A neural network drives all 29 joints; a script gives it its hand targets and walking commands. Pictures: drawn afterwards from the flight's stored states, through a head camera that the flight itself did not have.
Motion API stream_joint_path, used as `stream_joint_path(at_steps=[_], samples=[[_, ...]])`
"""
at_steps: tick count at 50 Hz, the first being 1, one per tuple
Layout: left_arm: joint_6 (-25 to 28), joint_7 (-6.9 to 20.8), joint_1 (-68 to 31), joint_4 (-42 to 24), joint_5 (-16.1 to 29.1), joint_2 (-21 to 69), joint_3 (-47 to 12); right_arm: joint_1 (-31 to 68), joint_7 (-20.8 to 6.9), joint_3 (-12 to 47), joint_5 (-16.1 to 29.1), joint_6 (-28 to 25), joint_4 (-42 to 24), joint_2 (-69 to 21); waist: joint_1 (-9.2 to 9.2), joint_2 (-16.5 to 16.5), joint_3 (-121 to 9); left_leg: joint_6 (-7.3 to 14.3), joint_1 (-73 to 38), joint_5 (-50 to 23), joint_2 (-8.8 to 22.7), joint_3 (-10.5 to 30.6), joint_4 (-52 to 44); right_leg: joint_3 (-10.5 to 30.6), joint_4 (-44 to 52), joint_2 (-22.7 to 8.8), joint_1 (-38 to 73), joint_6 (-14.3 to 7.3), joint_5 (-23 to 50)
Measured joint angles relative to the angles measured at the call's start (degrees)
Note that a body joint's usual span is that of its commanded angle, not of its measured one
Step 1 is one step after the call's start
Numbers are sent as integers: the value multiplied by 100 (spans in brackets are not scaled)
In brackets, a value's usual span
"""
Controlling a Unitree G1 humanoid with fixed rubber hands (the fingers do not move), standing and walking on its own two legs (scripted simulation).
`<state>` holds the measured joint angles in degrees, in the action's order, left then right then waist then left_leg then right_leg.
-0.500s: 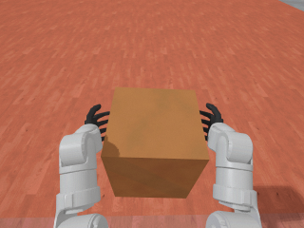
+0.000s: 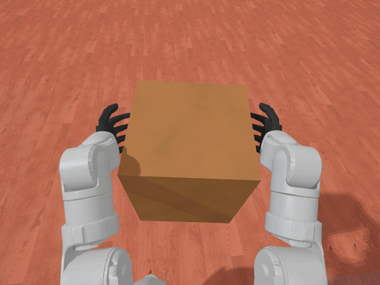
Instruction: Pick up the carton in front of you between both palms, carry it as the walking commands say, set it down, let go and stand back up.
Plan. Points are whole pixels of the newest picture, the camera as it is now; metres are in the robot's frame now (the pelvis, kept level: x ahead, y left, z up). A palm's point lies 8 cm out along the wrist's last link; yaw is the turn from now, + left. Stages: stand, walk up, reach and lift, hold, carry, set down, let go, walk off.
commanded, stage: carry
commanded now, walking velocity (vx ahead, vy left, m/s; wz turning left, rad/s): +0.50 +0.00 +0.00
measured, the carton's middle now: (188, 159) +0.36 -0.02 +0.07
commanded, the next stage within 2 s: none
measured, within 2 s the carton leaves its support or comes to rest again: neither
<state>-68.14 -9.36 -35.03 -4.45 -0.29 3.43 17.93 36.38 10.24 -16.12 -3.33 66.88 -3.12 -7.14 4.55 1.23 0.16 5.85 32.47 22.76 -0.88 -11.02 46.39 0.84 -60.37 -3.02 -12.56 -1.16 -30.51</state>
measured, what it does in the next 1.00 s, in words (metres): climbs: right foot, then left foot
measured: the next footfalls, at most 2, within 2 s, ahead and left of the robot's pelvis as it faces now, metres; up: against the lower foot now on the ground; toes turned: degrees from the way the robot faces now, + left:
right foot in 0.42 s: +0.45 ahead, -0.08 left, +0.01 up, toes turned -4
left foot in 0.90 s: +0.77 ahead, +0.12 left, +0.01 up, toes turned +10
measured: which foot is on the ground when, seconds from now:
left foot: down 0.00-0.44, up 0.46-0.88, down 0.90-1.00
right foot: up 0.00-0.40, down 0.42-0.92, up 0.94-1.00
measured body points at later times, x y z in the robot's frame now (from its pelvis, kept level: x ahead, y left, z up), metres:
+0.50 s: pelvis +0.32 -0.02 +0.04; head +0.33 -0.02 +0.49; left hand +0.66 +0.17 +0.18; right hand +0.69 -0.13 +0.18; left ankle +0.15 +0.07 -0.59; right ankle +0.41 -0.07 -0.68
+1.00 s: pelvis +0.66 +0.04 +0.06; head +0.68 +0.05 +0.50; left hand +0.96 +0.19 +0.12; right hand +0.95 -0.12 +0.13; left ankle +0.73 +0.11 -0.68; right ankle +0.49 -0.06 -0.58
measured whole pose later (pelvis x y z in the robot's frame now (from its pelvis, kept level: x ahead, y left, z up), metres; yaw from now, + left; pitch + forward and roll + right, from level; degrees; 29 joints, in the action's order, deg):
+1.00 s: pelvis +0.66 +0.04 +0.06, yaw -1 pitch +4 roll +0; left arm -65.2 -7.5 -10.9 -18.0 -3.1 7.9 9.4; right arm 12.9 7.2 -7.9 -3.4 64.1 -15.1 -8.3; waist 1.3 1.0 -2.5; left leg 5.0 23.1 7.6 0.9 -12.4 26.5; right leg -2.4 -64.3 -1.0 -17.6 -0.4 -23.4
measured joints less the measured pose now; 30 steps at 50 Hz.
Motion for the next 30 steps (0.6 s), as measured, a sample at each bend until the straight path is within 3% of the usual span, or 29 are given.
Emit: stream_joint_path(at_steps=[2, 5, 11, 18, 20, 21, 22, 24, 26, 30], samples=[[-22, 22, 10, -46, -86, 173, 121, -175, 72, 57, 155, 26, -118, 65, 194, -70, 150, 6, -300, 117, -56, 67, -299, 157, -1510, 241, -937, -149, 236], [32, 13, 80, -290, -274, 426, 198, -291, 126, 71, 400, -21, -278, 163, 316, -120, 318, -5, -789, 67, -89, 129, -899, -17, -1865, 273, -2015, -267, 563], [168, -31, 212, -925, -335, 469, 72, -61, 134, 92, 652, -174, -488, 245, 248, -136, 285, -41, -1728, 145, -130, 246, -1888, -323, -330, 80, -3078, -160, 1010], [-85, -5, 145, -875, -264, 219, -45, 105, 61, 107, 416, 39, -406, 191, -86, -104, -219, -296, -2861, 634, -82, 455, -2538, -765, 2255, 129, -2554, -175, 2132], [-165, 23, 79, -636, -209, 188, -83, 43, 13, 54, 310, 129, -341, 189, -263, -86, -277, -408, -3030, 745, 3, 407, -2099, -1000, 2854, 258, -2008, -253, 2113], [-185, 17, 25, -477, -225, 213, -108, 12, -14, 10, 275, 197, -322, 221, -368, -150, -278, -428, -2977, 297, 139, 353, -1495, -1097, 3049, 345, -1715, -324, 2318], [-176, 3, -22, -312, -252, 238, -141, -28, -47, -38, 246, 239, -289, 252, -498, -194, -287, -460, -2762, 310, 257, 325, -628, -1134, 2950, 383, -1612, -432, 2568], [-166, -33, -47, -73, -285, 267, -173, -88, -105, -110, 178, 267, -178, 262, -739, -180, -253, -430, -2007, 291, 124, 716, 1291, -1109, 2697, 402, -1476, -541, 2269], [-157, -47, 27, 78, -258, 254, -171, -134, -137, -183, 50, 276, -72, 163, -863, -142, -208, -343, -1251, 119, -5, 927, 2424, -1044, 2847, 420, -1208, -538, 2012], [16, -32, 207, 218, -154, 249, -119, -269, -194, -288, -211, 151, -52, -83, -893, -106, -127, -364, -173, -276, 137, 915, 2165, -960, 3411, 403, -619, -458, 1913]])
